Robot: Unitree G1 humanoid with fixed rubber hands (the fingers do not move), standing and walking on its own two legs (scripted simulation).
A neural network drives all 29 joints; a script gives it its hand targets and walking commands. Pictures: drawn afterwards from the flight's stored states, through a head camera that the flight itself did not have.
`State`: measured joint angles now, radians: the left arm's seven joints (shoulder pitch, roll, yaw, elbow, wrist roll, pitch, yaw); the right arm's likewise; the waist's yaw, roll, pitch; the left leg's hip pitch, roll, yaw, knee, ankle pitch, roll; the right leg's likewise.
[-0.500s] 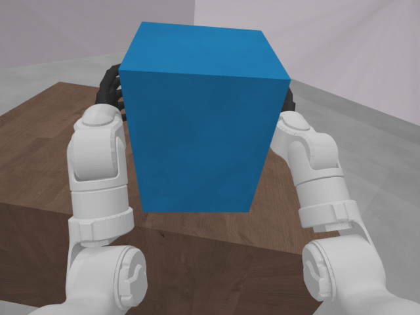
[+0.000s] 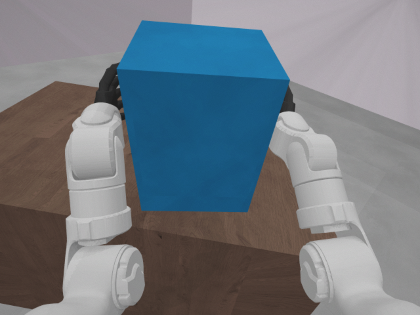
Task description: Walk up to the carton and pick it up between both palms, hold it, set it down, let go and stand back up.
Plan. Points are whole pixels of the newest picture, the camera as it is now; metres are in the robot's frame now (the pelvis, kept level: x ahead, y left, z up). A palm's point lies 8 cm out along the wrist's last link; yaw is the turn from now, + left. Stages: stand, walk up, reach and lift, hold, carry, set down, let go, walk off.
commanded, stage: hold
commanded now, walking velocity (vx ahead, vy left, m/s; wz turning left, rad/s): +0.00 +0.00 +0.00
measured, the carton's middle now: (199, 124) +0.36 +0.00 +0.26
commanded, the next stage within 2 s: none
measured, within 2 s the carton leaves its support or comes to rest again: neither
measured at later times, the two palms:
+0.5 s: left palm (109, 112) +0.36 +0.14 +0.28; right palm (281, 118) +0.36 -0.14 +0.28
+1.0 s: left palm (107, 113) +0.36 +0.15 +0.27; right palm (278, 118) +0.36 -0.14 +0.27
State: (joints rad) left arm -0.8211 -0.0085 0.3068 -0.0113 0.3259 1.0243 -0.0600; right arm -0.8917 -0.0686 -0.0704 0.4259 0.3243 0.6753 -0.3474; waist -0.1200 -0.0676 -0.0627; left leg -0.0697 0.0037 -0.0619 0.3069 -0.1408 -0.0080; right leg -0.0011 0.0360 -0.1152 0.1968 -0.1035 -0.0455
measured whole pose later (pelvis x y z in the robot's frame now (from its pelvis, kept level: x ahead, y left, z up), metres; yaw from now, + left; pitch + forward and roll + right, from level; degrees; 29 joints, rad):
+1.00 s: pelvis +0.00 +0.00 +0.00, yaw -1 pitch -6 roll -1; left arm -0.82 -0.03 0.32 -0.01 0.34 1.03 -0.04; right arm -0.90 -0.10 -0.05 0.46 0.34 0.67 -0.33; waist -0.09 -0.06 -0.05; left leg -0.06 0.00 -0.05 0.29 -0.14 0.00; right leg 0.00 0.03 -0.10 0.20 -0.11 -0.04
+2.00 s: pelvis +0.01 +0.00 +0.00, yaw +0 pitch -6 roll -1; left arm -0.78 -0.03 0.29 -0.07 0.34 1.05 -0.05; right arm -0.87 -0.09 -0.03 0.40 0.35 0.68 -0.35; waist -0.10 -0.06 -0.05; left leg -0.04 0.00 -0.05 0.29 -0.14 0.00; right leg 0.02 0.04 -0.10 0.19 -0.11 -0.04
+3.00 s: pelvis +0.00 +0.00 +0.00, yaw +0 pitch -6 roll -1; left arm -0.79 -0.03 0.30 -0.06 0.34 1.04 -0.06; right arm -0.87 -0.09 -0.03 0.41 0.35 0.68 -0.35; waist -0.10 -0.06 -0.05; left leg -0.05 0.00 -0.05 0.28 -0.13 -0.01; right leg 0.02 0.04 -0.11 0.19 -0.11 -0.05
